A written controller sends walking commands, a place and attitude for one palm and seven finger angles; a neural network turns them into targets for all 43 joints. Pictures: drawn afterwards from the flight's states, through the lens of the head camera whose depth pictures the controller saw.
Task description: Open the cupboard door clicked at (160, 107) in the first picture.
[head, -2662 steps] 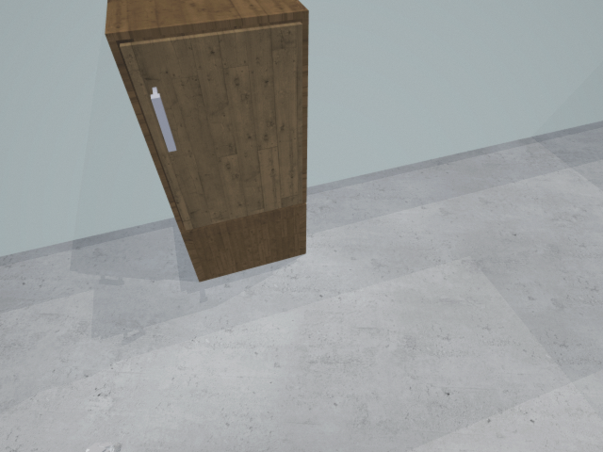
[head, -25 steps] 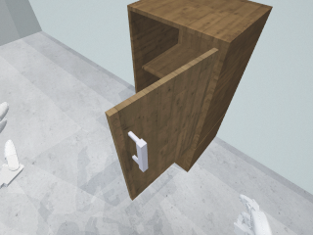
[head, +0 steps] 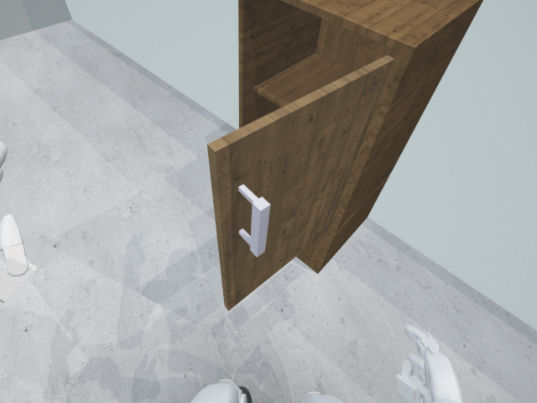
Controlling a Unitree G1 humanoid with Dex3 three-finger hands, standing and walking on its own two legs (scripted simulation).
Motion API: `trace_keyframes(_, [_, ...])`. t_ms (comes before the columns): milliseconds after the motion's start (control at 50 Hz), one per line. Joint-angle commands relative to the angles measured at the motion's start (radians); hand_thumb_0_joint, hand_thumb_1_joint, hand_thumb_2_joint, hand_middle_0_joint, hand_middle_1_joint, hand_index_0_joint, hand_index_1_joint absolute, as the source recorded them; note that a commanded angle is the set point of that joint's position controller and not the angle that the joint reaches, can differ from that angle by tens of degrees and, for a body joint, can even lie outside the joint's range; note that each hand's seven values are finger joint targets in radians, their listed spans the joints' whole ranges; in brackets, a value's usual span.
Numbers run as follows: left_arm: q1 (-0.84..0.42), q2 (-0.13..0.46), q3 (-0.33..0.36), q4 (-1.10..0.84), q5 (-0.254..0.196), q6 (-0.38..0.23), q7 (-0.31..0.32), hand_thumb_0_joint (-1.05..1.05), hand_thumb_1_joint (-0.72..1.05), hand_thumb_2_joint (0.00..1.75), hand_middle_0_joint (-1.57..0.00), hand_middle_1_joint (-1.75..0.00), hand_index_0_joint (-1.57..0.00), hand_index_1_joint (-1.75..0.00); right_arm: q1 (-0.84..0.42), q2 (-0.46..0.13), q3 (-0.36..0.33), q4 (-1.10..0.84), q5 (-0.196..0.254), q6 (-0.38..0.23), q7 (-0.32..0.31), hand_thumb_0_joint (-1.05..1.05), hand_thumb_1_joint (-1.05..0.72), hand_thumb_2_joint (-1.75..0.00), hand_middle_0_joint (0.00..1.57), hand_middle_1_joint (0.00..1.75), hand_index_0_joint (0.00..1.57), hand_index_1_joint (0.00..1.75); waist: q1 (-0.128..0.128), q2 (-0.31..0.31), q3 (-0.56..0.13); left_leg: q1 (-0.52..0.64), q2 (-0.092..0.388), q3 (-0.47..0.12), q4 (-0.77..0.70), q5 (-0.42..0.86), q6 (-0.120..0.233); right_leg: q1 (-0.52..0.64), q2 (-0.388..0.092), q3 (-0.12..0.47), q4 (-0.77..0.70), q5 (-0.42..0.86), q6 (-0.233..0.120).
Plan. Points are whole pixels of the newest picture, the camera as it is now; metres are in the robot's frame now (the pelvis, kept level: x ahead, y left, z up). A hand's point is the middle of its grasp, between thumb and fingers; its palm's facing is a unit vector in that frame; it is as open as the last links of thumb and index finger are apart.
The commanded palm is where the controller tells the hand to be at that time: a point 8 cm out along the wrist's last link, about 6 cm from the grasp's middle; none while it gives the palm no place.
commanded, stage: step back with the hand held close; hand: left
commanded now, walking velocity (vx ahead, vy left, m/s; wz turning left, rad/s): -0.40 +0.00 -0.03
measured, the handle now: (251, 222) +0.40 +0.05 +0.00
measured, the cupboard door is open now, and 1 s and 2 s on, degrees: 83 83 83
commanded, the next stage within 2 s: stop stepping back and stand still in 0.30 s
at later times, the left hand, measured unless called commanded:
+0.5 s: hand (28, 341) +0.15 +0.21 +0.19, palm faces +0.24 -0.84 -0.49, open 7.4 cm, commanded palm +0.08 +0.27 +0.20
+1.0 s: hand out of the picture +0.10 +0.24 +0.19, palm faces +0.30 -0.80 -0.51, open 7.4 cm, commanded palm +0.06 +0.28 +0.20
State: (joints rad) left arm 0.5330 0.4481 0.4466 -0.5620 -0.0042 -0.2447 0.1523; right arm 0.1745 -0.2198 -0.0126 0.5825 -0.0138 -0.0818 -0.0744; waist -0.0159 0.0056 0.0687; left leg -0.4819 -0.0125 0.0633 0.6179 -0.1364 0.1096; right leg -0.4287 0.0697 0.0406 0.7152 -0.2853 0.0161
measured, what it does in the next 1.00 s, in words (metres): walks backwards: right foot, then left foot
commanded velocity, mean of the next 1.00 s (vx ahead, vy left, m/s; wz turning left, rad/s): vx -0.12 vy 0.01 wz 0.02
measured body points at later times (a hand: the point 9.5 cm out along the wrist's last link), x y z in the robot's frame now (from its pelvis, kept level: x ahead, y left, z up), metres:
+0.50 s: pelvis -0.08 -0.01 +0.00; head -0.08 +0.01 +0.45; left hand +0.13 +0.26 +0.21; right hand +0.05 -0.27 -0.07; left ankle +0.11 +0.05 -0.72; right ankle -0.22 -0.13 -0.72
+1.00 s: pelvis -0.12 +0.00 +0.02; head -0.12 +0.00 +0.47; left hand +0.08 +0.28 +0.21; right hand +0.01 -0.24 -0.07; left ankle -0.05 +0.10 -0.70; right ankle -0.16 -0.10 -0.72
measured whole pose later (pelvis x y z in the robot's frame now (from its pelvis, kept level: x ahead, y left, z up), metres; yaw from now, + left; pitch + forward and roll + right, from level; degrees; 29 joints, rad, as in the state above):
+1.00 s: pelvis -0.12 +0.00 +0.02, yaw -8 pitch +0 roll -1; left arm 0.62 0.44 0.42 -0.49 -0.04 -0.20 0.13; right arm 0.24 -0.18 0.03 0.65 -0.01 -0.12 -0.07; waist 0.02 0.01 -0.03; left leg -0.40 0.00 0.00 0.67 -0.26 0.00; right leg -0.18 0.03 -0.03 0.47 -0.30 -0.03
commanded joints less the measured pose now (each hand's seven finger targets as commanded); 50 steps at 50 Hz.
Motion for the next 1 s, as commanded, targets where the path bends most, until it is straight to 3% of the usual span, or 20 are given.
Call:
trace_keyframes(0, [-0.018, 0.176, 0.174, -0.215, -0.023, -0.06, 0.036, 0.0, 0.9, 0.9, -0.2, -0.3, -0.2, -0.3, -0.074, -0.113, -0.062, -0.123, -0.014, -0.082, -0.008, 0.0, -0.9, -0.9, 0.2, 0.3, 0.2, 0.3, 0.02, 0.119, -0.185, -0.088, 0.349, -0.39, -0.471, -0.419, 0.043, 0.197, 0.026, 0.028, 0.398, -0.19, -0.017])
trace_keyframes(120, [-0.044, 0.113, 0.043, -0.2, -0.053, -0.025, 0.029, 0.0, 0.9, 0.9, -0.2, -0.3, -0.2, -0.3, -0.059, -0.106, -0.042, -0.068, -0.009, -0.096, 0.01, 0.0, -0.9, -0.9, 0.2, 0.3, 0.2, 0.3, 0.023, 0.21, -0.25, 0.257, 0.259, -0.233, -0.532, -0.268, -0.077, 0.178, 0.02, -0.086, -0.034, -0.276, -0.042])
trace_keyframes(200, [-0.067, 0.169, 0.073, -0.224, -0.068, -0.043, 0.014, 0.0, 0.9, 0.9, -0.2, -0.3, -0.2, -0.3, -0.051, -0.1, -0.042, -0.052, -0.021, -0.077, 0.016, 0.0, -0.9, -0.9, 0.2, 0.3, 0.2, 0.3, 0.034, 0.177, -0.326, 0.456, 0.219, -0.151, -0.425, 0.076, -0.168, 0.215, -0.012, -0.073, -0.401, -0.128, -0.076])
trace_keyframes(280, [-0.076, 0.275, 0.165, -0.25, -0.078, -0.077, 0.012, 0.0, 0.9, 0.9, -0.2, -0.3, -0.2, -0.3, -0.101, -0.084, -0.01, -0.07, -0.022, -0.055, 0.012, 0.0, -0.9, -0.9, 0.2, 0.3, 0.2, 0.3, 0.029, -0.006, -0.295, 0.516, 0.117, -0.033, -0.062, 0.05, -0.141, -0.015, -0.263, 0.076, -0.474, 0.164, -0.114])
trace_keyframes(340, [-0.022, 0.256, 0.162, -0.224, -0.09, -0.05, -0.005, 0.0, 0.9, 0.9, -0.2, -0.3, -0.2, -0.3, -0.105, -0.097, -0.027, -0.085, 0.015, -0.068, -0.007, 0.0, -0.9, -0.9, 0.2, 0.3, 0.2, 0.3, 0.007, -0.064, -0.267, 0.556, 0.074, -0.049, -0.045, 0.099, -0.128, -0.069, -0.174, -0.052, -0.374, 0.154, -0.072])
trace_keyframes(380, [0.023, 0.245, 0.165, -0.175, -0.1, -0.038, -0.017, 0.0, 0.9, 0.9, -0.2, -0.3, -0.2, -0.3, -0.128, -0.104, -0.016, -0.107, 0.013, -0.06, -0.012, 0.0, -0.9, -0.9, 0.2, 0.3, 0.2, 0.3, 0.013, 0.07, -0.189, 0.46, 0.109, -0.128, -0.182, 0.078, -0.104, -0.044, -0.089, -0.073, -0.312, -0.008, -0.042])
trace_keyframes(440, [0.073, 0.249, 0.197, -0.156, -0.101, -0.039, -0.006, 0.0, 0.9, 0.9, -0.2, -0.3, -0.2, -0.3, -0.134, -0.126, -0.023, -0.133, -0.007, -0.05, -0.019, 0.0, -0.9, -0.9, 0.2, 0.3, 0.2, 0.3, 0.02, 0.224, -0.124, 0.254, 0.117, -0.177, -0.372, -0.356, -0.175, 0.069, -0.004, -0.114, -0.371, -0.386, -0.088])
trace_keyframes(480, [0.109, 0.242, 0.191, -0.137, -0.097, -0.035, 0.001, 0.0, 0.9, 0.9, -0.2, -0.3, -0.2, -0.3, -0.078, -0.11, -0.028, -0.114, 0.002, -0.038, -0.019, 0.0, -0.9, -0.9, 0.2, 0.3, 0.2, 0.3, -0.001, 0.026, -0.128, 0.351, 0.019, -0.034, -0.036, -0.219, -0.193, -0.079, -0.14, -0.008, -0.505, -0.473, -0.143])
trace_keyframes(500, [0.09, 0.238, 0.179, -0.148, -0.103, -0.032, 0.004, 0.0, 0.9, 0.9, -0.2, -0.3, -0.2, -0.3, -0.063, -0.103, -0.038, -0.096, 0.008, -0.04, -0.017, 0.0, -0.9, -0.9, 0.2, 0.3, 0.2, 0.3, 0.0, -0.135, -0.096, 0.426, -0.007, -0.058, 0.247, -0.141, -0.178, -0.271, -0.286, 0.138, -0.582, -0.492, -0.192])
trace_keyframes(520, [0.049, 0.231, 0.165, -0.169, -0.093, -0.021, 0.008, 0.0, 0.9, 0.9, -0.2, -0.3, -0.2, -0.3, -0.058, -0.104, -0.038, -0.082, 0.006, -0.044, -0.016, 0.0, -0.9, -0.9, 0.2, 0.3, 0.2, 0.3, 0.003, -0.184, -0.049, 0.331, 0.007, -0.097, 0.381, -0.127, -0.159, -0.265, -0.357, 0.17, -0.575, -0.393, -0.226])
trace_keyframes(560, [-0.095, 0.183, 0.1, -0.149, -0.055, -0.014, 0.012, 0.0, 0.9, 0.9, -0.2, -0.3, -0.2, -0.3, -0.056, -0.099, -0.014, -0.069, 0.002, -0.066, -0.019, 0.0, -0.9, -0.9, 0.2, 0.3, 0.2, 0.3, -0.012, -0.079, 0.022, 0.168, 0.058, -0.102, 0.231, -0.161, -0.127, -0.044, -0.304, 0.064, -0.445, -0.004, -0.169])
trace_keyframes(600, [-0.206, 0.162, 0.057, -0.107, -0.034, -0.01, 0.014, 0.0, 0.9, 0.9, -0.2, -0.3, -0.2, -0.3, -0.031, -0.125, -0.013, -0.054, 0.016, -0.101, -0.036, 0.0, -0.9, -0.9, 0.2, 0.3, 0.2, 0.3, -0.022, 0.055, 0.025, 0.254, 0.057, -0.113, -0.141, 0.083, -0.103, 0.061, -0.161, -0.052, -0.223, 0.193, -0.042])
trace_keyframes(640, [-0.212, 0.187, 0.069, -0.103, -0.026, -0.019, 0.024, 0.0, 0.9, 0.9, -0.2, -0.3, -0.2, -0.3, -0.031, -0.149, -0.028, -0.069, 0.019, -0.147, -0.037, 0.0, -0.9, -0.9, 0.2, 0.3, 0.2, 0.3, 0.014, 0.218, -0.109, 0.378, 0.214, -0.36, -0.23, 0.388, -0.02, 0.076, -0.039, -0.059, -0.027, 0.018, -0.004])
trace_keyframes(660, [-0.193, 0.194, 0.077, -0.17, -0.032, -0.034, 0.02, 0.0, 0.9, 0.9, -0.2, -0.3, -0.2, -0.3, -0.01, -0.121, -0.024, -0.062, 0.007, -0.156, -0.026, 0.0, -0.9, -0.9, 0.2, 0.3, 0.2, 0.3, 0.005, 0.272, -0.193, 0.401, 0.242, -0.456, -0.32, 0.299, -0.028, 0.093, -0.023, -0.027, 0.075, -0.195, -0.014])
trace_keyframes(720, [-0.031, 0.185, 0.123, -0.251, -0.038, -0.035, 0.02, 0.0, 0.9, 0.9, -0.2, -0.3, -0.2, -0.3, -0.022, -0.108, -0.033, -0.08, 0.0, -0.163, 0.003, 0.0, -0.9, -0.9, 0.2, 0.3, 0.2, 0.3, 0.033, 0.188, -0.245, 0.262, 0.234, -0.386, -0.443, -0.244, -0.009, 0.219, -0.036, -0.013, 0.059, -0.244, -0.024])
trace_keyframes(780, [0.121, 0.158, 0.132, -0.239, -0.045, -0.013, 0.015, 0.0, 0.9, 0.9, -0.2, -0.3, -0.2, -0.3, -0.048, -0.101, -0.018, -0.118, 0.001, -0.132, 0.012, 0.0, -0.9, -0.9, 0.2, 0.3, 0.2, 0.3, 0.031, 0.284, -0.181, 0.033, 0.143, -0.213, -0.458, -0.409, -0.071, 0.418, -0.015, -0.115, -0.197, -0.142, -0.04])
trace_keyframes(820, [0.153, 0.162, 0.146, -0.167, -0.047, -0.002, 0.01, 0.0, 0.9, 0.9, -0.2, -0.3, -0.2, -0.3, -0.046, -0.091, -0.019, -0.126, -0.002, -0.099, 0.008, 0.0, -0.9, -0.9, 0.2, 0.3, 0.2, 0.3, 0.016, 0.15, -0.121, -0.01, 0.067, -0.131, -0.315, -0.373, -0.116, 0.382, -0.067, -0.059, -0.368, -0.145, -0.063])
trace_keyframes(860, [0.096, 0.182, 0.157, -0.127, -0.065, 0.004, 0.011, 0.0, 0.9, 0.9, -0.2, -0.3, -0.2, -0.3, -0.037, -0.082, -0.026, -0.108, -0.001, -0.075, 0.003, 0.0, -0.9, -0.9, 0.2, 0.3, 0.2, 0.3, 0.012, -0.173, -0.105, 0.141, 0.004, -0.096, 0.109, -0.185, -0.144, 0.057, -0.321, 0.279, -0.59, -0.334, -0.161])
trace_keyframes(880, [0.05, 0.161, 0.147, -0.085, -0.061, 0.013, 0.014, 0.0, 0.9, 0.9, -0.2, -0.3, -0.2, -0.3, -0.027, -0.085, -0.033, -0.078, 0.001, -0.07, -0.002, 0.0, -0.9, -0.9, 0.2, 0.3, 0.2, 0.3, 0.009, -0.206, -0.069, 0.12, 0.017, -0.11, 0.226, -0.174, -0.14, -0.001, -0.359, 0.3, -0.586, -0.296, -0.19])
trace_keyframes(980, [-0.093, 0.11, 0.049, 0.01, -0.031, 0.015, 0.014, 0.0, 0.9, 0.9, -0.2, -0.3, -0.2, -0.3, -0.031, -0.1, -0.014, -0.053, 0.015, -0.103, -0.028, 0.0, -0.9, -0.9, 0.2, 0.3, 0.2, 0.3, 0.001, -0.023, -0.087, 0.266, 0.06, -0.096, -0.158, 0.022, -0.092, 0.164, -0.183, 0.045, -0.339, 0.198, -0.055])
